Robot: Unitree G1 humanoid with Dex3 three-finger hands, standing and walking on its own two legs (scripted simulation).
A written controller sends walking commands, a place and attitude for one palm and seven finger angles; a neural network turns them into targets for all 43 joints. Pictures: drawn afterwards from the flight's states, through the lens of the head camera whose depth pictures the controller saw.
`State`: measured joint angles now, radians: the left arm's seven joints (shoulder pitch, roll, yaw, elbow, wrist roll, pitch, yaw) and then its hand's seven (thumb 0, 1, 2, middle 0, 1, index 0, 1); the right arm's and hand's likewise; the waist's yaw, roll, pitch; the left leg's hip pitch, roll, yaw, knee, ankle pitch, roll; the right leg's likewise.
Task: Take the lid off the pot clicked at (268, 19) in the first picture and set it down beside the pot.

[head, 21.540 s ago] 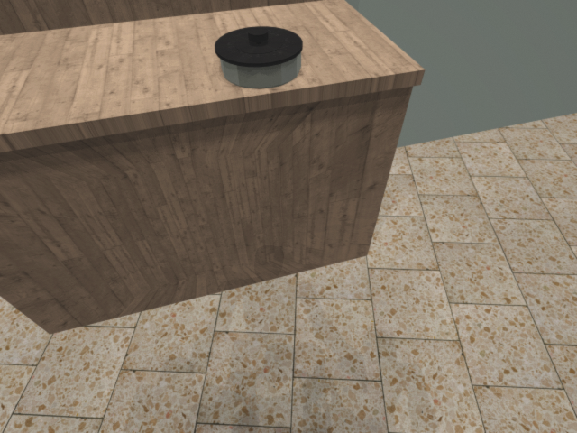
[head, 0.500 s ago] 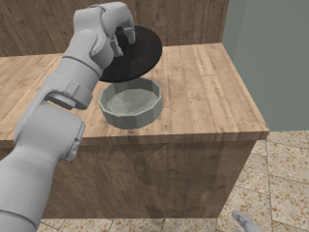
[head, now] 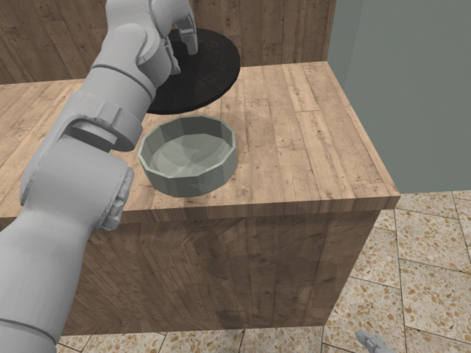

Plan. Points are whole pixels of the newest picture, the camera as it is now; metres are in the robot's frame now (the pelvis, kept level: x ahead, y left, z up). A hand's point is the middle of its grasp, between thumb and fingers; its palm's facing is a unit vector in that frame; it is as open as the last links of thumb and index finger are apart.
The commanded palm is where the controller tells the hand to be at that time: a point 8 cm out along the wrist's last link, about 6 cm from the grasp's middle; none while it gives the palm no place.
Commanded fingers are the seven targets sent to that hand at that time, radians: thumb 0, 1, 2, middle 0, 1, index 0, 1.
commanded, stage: move the lid sideways beside the pot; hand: left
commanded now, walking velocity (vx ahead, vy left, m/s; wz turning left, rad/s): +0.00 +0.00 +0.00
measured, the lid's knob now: (173, 53) +0.49 +0.09 +0.30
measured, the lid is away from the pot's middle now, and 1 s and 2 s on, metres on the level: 0.02 0.13 0.25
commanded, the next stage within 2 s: lower the lid onto the table in 1.96 s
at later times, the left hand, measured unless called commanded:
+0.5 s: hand (116, 64) +0.45 +0.17 +0.30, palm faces -0.14 -0.06 -0.99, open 7.6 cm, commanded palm +0.43 +0.18 +0.38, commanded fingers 0.00 0.66 1.00 -0.86 -1.01 -0.82 -1.03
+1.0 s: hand (75, 67) +0.44 +0.23 +0.31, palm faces -0.13 -0.07 -0.99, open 7.7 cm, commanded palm +0.42 +0.23 +0.38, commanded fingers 0.00 0.66 1.00 -0.86 -1.01 -0.82 -1.03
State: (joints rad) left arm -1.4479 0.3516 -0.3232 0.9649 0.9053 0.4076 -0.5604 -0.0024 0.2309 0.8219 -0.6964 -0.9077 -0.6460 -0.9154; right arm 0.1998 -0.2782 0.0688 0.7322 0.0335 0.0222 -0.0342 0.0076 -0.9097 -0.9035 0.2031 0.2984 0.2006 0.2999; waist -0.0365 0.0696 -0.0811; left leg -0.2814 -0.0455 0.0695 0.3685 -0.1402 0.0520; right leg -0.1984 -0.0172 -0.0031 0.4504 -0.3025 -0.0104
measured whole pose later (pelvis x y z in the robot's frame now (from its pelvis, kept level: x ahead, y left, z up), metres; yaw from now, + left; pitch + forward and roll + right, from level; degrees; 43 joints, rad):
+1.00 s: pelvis +0.00 +0.01 +0.00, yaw +2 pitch +4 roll +0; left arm -1.31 0.63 -0.26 0.79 0.93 0.34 -0.63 -0.01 0.23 0.82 -0.70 -0.91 -0.64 -0.92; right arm 0.21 -0.30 0.05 0.68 0.07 0.09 -0.02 0.01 -0.91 -0.90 0.20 0.30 0.20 0.30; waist -0.03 0.06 -0.06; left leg -0.34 -0.05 0.04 0.44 -0.16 0.06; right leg -0.22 -0.02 -0.04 0.47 -0.31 0.00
